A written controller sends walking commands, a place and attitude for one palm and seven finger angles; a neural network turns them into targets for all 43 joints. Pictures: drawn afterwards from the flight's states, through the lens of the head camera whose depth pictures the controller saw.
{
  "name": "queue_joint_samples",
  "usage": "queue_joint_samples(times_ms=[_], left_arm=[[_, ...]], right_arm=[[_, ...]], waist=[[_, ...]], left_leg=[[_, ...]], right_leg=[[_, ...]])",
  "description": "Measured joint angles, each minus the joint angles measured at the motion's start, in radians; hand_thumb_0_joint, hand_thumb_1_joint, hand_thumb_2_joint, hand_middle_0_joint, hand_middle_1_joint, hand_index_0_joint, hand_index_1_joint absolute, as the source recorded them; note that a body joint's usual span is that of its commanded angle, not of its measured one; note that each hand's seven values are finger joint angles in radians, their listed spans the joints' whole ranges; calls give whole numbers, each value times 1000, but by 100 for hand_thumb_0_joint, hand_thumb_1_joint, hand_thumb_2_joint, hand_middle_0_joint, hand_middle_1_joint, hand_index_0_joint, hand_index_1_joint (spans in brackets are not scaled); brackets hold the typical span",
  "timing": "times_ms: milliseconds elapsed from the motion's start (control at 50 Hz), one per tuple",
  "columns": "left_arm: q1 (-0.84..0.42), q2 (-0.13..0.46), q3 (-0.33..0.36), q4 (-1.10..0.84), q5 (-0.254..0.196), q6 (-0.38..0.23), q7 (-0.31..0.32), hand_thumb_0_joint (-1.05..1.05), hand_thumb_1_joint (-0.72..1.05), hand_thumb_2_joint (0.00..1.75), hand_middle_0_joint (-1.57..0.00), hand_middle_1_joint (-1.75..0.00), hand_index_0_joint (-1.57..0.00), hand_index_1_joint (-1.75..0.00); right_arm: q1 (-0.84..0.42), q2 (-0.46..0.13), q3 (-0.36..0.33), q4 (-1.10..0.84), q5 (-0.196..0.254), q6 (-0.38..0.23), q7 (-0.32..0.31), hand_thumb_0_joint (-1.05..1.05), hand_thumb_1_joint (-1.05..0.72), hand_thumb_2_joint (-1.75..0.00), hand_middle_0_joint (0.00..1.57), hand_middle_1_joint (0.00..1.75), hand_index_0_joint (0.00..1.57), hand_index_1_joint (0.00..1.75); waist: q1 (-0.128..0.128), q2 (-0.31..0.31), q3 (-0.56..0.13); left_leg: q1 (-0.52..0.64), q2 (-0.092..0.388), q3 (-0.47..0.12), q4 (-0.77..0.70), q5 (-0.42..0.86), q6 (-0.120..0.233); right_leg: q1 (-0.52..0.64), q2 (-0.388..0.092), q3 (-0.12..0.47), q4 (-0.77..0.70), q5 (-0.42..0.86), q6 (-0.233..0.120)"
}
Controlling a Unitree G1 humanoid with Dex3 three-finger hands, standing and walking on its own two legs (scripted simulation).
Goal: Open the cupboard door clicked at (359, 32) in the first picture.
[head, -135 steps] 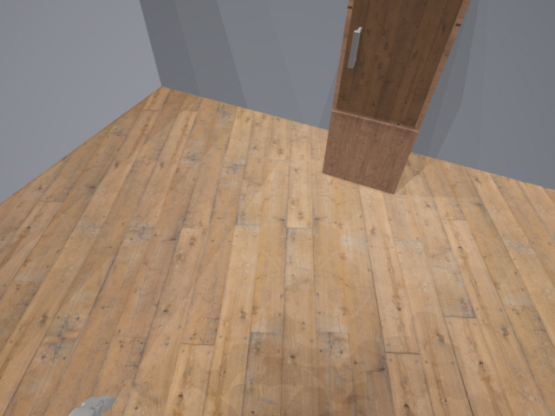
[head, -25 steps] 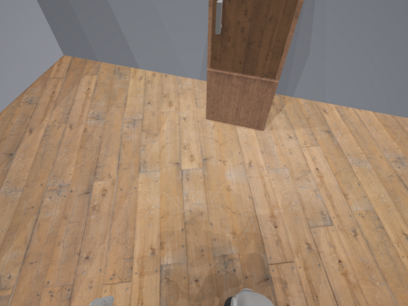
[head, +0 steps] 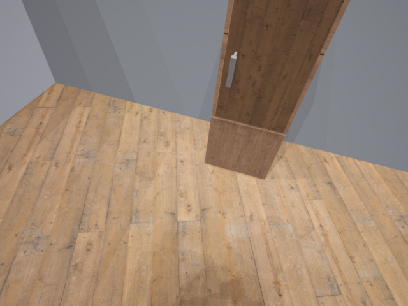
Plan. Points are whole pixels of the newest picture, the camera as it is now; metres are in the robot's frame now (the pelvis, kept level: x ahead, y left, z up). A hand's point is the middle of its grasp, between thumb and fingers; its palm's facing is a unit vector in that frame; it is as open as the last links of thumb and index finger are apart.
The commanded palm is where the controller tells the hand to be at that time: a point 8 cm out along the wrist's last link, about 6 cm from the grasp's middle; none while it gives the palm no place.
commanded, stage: walk to a spot facing it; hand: left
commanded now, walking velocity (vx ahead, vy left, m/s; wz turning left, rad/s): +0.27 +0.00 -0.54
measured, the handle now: (231, 69) +1.00 -0.06 -0.05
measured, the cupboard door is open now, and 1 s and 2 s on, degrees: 0 0 0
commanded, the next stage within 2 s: take the last steps up to it in 0.18 s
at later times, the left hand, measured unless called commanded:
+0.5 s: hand (167, 235) +0.32 +0.11 -0.17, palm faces -0.18 -0.96 -0.22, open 7.4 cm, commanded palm none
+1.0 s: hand (159, 233) +0.32 +0.13 -0.18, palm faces -0.14 -0.98 -0.12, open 7.4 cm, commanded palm none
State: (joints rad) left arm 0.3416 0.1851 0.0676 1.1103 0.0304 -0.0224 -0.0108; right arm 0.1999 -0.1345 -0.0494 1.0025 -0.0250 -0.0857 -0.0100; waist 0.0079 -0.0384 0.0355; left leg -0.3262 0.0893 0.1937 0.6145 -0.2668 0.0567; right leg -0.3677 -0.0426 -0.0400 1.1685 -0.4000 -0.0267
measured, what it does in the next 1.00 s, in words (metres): walks ahead: right foot, then left foot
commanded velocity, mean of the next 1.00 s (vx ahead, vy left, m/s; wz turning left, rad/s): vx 0.23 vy -0.02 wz -0.17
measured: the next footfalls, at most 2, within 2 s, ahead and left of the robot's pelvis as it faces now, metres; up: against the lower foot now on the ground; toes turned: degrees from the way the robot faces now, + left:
right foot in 0.42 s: +0.28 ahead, -0.15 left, +0.00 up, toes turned -19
left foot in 0.90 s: +0.41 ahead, +0.04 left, +0.00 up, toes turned -2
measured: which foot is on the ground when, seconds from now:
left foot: down 0.00-0.42, up 0.44-0.88, down 0.90-1.00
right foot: up 0.00-0.40, down 0.42-0.92, up 0.94-1.00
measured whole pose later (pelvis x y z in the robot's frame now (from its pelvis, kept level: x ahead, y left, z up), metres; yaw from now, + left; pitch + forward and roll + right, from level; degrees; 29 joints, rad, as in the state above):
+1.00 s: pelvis +0.33 -0.04 +0.01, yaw -12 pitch -1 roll -1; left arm 0.37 0.17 0.06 1.14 0.03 -0.01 -0.01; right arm 0.23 -0.14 -0.04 1.03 -0.03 -0.06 -0.01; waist 0.01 -0.04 0.02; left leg -0.26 0.07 0.17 0.54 -0.27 0.04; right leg -0.32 -0.02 -0.08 0.92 -0.44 -0.04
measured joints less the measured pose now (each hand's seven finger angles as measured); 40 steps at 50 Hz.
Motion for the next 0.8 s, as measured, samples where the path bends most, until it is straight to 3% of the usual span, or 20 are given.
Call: queue_joint_samples(times_ms=[80, 200, 300, 400, 420, 460, 500, 540, 660, 800], left_arm=[[-25, 5, 13, -25, 7, 9, -3, 1, 91, 89, -20, -30, -19, -30], [-67, 2, 24, -60, 10, 39, -13, 0, 91, 90, -20, -30, -19, -30], [-127, -11, 19, -79, 5, 51, -20, 0, 91, 90, -20, -30, -19, -30], [-182, -18, 4, -108, 8, 21, -16, 0, 91, 90, -20, -30, -19, -30], [-184, -12, 1, -116, 10, 5, -16, 0, 91, 90, -20, -30, -19, -30], [-200, -16, 1, -120, 3, -22, -6, 0, 91, 90, -20, -30, -19, -30], [-204, -23, -3, -118, -6, -28, 5, 0, 91, 89, -20, -30, -20, -30], [-192, -28, -7, -110, -10, -28, 15, 0, 91, 89, -20, -30, -20, -30], [-131, -21, -9, -73, -4, -36, 28, -1, 94, 89, -20, -30, -20, -30], [-47, -24, -17, -32, 0, -35, 10, 0, 92, 89, -20, -30, -20, -30]], right_arm=[[58, -15, 0, 34, 1, -2, -14, -1, -95, -89, 20, 30, 20, 30], [146, 0, 11, 91, 5, 10, -18, 0, -93, -89, 19, 30, 20, 30], [184, 17, 14, 113, 0, 23, -17, 0, -92, -89, 19, 30, 20, 30], [216, 19, 12, 130, 2, 41, -12, 1, -91, -89, 20, 30, 20, 30], [228, 22, 12, 134, 6, 46, -8, 1, -91, -89, 20, 30, 20, 30], [205, 14, 13, 141, 15, 67, -4, 1, -91, -89, 20, 30, 20, 30], [166, 5, 9, 134, 16, 81, -5, 1, -91, -89, 20, 30, 20, 30], [126, -4, 6, 116, 9, 83, -3, 1, -91, -89, 20, 30, 20, 30], [28, -32, -7, 49, -5, 80, -2, 2, -93, -89, 19, 30, 20, 30], [-10, -48, -5, 32, -2, 77, 18, 1, -93, -90, 19, 30, 19, 30]], waist=[[3, -4, -3], [3, -1, 0], [-26, 18, 35], [-56, 54, 61], [-55, 51, 53], [-44, 65, 60], [-44, 76, 64], [-41, 76, 50], [-37, 70, -12], [1, 51, -40]], left_leg=[[115, -22, 43, -143, 20, -4], [240, -34, 103, -252, -1, -18], [311, -18, 151, -252, -61, -50], [326, 41, 177, -102, -191, -100], [297, 59, 172, -5, -222, -104], [168, 69, 56, 314, -275, -97], [44, 49, -48, 554, -246, -88], [-51, 48, -88, 639, -171, -84], [-176, 65, -113, 444, -56, -96], [-123, 48, -107, 159, -35, -93]], right_leg=[[-153, -28, 6, 57, 139, 14], [-258, -58, -11, -51, 231, 44], [-226, -58, -63, -304, 233, 44], [-98, -2, -112, -530, 235, 1], [-62, 4, -117, -567, 252, -29], [-73, 23, -118, -501, 184, -69], [-38, 38, -122, -510, 153, -73], [10, 51, -121, -568, 167, -61], [115, 73, -110, -717, 198, -65], [203, 83, -105, -779, 170, -44]])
